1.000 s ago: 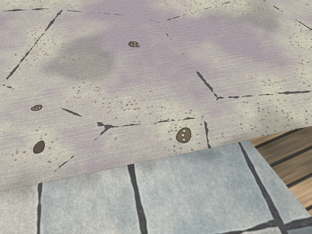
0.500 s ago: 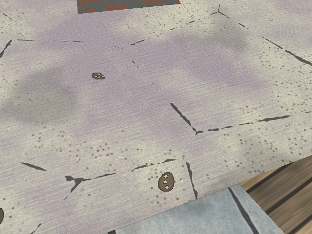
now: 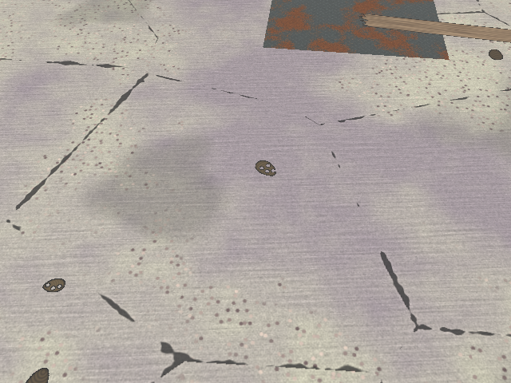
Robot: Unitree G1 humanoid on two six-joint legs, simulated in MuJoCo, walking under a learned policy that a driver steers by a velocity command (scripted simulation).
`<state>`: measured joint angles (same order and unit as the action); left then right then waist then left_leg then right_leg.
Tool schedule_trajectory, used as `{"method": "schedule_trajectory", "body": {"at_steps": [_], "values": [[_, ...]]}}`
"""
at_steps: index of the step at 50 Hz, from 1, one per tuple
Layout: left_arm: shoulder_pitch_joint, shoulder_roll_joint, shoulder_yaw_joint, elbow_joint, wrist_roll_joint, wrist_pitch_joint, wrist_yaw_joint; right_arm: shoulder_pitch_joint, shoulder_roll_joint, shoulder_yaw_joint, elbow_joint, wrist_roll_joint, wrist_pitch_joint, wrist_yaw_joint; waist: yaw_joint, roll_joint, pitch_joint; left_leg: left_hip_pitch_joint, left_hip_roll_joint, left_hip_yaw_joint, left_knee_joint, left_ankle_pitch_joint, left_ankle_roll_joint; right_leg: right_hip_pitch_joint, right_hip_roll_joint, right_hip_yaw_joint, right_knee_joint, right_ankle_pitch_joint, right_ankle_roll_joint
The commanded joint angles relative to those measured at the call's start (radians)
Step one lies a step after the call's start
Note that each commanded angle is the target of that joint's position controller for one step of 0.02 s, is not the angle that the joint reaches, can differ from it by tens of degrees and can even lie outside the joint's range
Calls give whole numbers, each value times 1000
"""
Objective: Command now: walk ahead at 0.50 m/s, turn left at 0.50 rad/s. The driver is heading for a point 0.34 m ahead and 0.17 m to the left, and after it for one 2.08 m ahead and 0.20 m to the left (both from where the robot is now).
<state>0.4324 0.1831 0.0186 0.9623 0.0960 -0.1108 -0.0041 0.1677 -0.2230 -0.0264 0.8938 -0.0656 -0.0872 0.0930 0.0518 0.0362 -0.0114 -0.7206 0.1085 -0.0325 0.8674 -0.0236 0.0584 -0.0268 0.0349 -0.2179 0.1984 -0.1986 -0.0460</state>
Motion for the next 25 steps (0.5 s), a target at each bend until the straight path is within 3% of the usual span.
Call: {"method": "schedule_trajectory", "body": {"at_steps": [1,3,5,8,9,11,12,13,14,15,16,18,19,20,21,22,23,24,25], "values": [[-50,111,14,-61,25,-22,-19,24,-1,7,-54,-9,1,14,-68,-93,33,158,-5,-1,52,205,1,-179,-285,27,-51,473,-184],[-62,121,11,-60,18,-29,-23,6,-48,-8,-69,-11,-3,9,-79,-74,59,85,-3,-18,23,169,13,-92,-309,23,-18,476,-178],[-6,132,12,-35,8,-30,-19,-64,-60,-17,-98,-10,-1,-2,-56,-85,78,32,-15,6,-18,59,21,40,-325,22,18,523,-158],[3,194,35,-40,0,-19,-6,-86,-81,-32,-129,3,-4,-16,-63,-107,87,129,-76,83,-73,-151,34,118,-341,-23,115,766,-123],[-14,225,48,-47,5,-17,2,-22,-107,-45,-122,10,-9,-24,-83,-127,57,215,-109,102,-64,-198,44,122,-342,-46,192,853,-110],[-36,251,61,-47,10,-15,1,155,-173,-81,-83,30,-45,-47,-164,-81,3,516,-210,156,-195,-89,96,-16,-285,-90,507,880,-70],[62,159,38,-61,36,-19,-11,290,-233,-102,-64,27,-60,-81,-147,89,-173,924,-135,-50,-158,214,258,-315,-205,-73,847,543,28],[21,114,25,-110,21,-27,-53,445,-231,-85,-35,8,-44,-98,-192,187,-377,1249,110,-537,-352,362,483,-611,11,28,1245,-462,125],[-290,113,15,-229,-59,-33,-84,555,-226,-95,33,-3,-70,-99,-323,77,-179,1223,158,-616,-440,346,401,-913,26,250,1271,-478,73],[-423,113,17,-284,-64,-34,-68,485,-204,-99,39,21,-92,-93,-299,52,9,1040,169,-543,-415,359,349,-996,-56,340,1234,-465,86],[-398,164,32,-288,-57,-24,-38,377,-131,-69,28,35,-97,-79,-212,-32,-18,842,166,-492,-374,380,351,-871,-90,365,1173,-423,96],[-280,94,11,-267,-9,5,1,170,-49,-24,-25,37,-78,-54,-36,-26,30,444,107,-374,-458,354,293,-623,-134,347,976,-271,62],[-254,110,18,-266,-7,20,13,89,-72,-26,-69,43,-65,-51,2,-17,19,337,55,-313,-505,299,269,-554,-115,311,927,-213,72],[-190,105,10,-245,0,28,3,24,-85,-26,-109,25,-65,-57,28,-19,-7,231,-1,-227,-480,266,227,-471,-109,284,887,-21,63],[-138,95,6,-227,3,25,-13,-6,-113,-29,-145,13,-70,-58,39,-40,-14,104,-81,-127,-457,228,193,-365,-98,244,787,189,52],[-170,103,7,-233,-1,19,-25,18,-106,-26,-144,-4,-78,-66,16,-53,-2,76,-106,-117,-407,133,156,-361,-113,270,689,377,50],[-198,97,-3,-226,-15,16,-37,54,-109,-30,-138,-5,-74,-79,-28,-110,-2,28,-159,-52,-345,-92,120,-289,-103,251,474,600,48],[-244,73,-8,-231,-32,21,-43,115,-138,-34,-123,0,-65,-78,-51,-62,25,-24,-164,-62,-355,-192,125,-211,-67,197,426,645,64],[-268,84,-11,-237,-44,32,-44,143,-153,-36,-119,-7,-62,-69,-57,-33,44,-2,-119,-115,-318,-250,135,-222,-83,219,410,638,82]]}}
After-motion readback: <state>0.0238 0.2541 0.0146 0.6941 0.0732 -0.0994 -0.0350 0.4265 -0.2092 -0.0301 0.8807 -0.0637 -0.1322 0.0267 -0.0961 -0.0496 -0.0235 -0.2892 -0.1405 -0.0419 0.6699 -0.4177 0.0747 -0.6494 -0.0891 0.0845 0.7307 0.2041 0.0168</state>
